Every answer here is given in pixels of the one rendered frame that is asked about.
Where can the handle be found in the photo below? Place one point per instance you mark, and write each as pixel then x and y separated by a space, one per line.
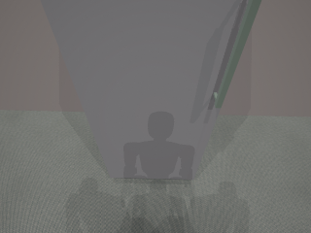
pixel 241 39

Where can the fridge door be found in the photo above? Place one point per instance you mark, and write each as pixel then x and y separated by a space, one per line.
pixel 145 72

